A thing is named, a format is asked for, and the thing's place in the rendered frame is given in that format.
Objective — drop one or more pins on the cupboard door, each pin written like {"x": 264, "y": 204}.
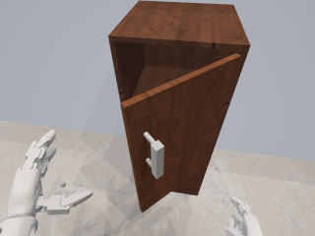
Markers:
{"x": 184, "y": 115}

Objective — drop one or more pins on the left robot forearm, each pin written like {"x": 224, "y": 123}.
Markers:
{"x": 22, "y": 225}

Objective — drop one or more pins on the robot right hand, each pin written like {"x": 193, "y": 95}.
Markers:
{"x": 247, "y": 222}

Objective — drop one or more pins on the handle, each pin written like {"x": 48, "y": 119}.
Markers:
{"x": 157, "y": 156}

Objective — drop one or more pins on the robot left hand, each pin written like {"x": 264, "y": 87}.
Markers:
{"x": 23, "y": 197}

